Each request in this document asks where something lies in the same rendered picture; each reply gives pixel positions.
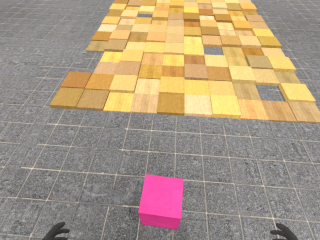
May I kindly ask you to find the carton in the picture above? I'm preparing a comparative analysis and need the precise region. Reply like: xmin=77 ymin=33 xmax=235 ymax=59
xmin=138 ymin=174 xmax=184 ymax=230

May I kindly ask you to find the robot left hand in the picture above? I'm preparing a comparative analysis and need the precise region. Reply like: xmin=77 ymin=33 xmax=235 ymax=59
xmin=42 ymin=222 xmax=70 ymax=240

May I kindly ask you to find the robot right hand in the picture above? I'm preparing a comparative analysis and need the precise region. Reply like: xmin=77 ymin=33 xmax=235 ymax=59
xmin=270 ymin=223 xmax=298 ymax=240

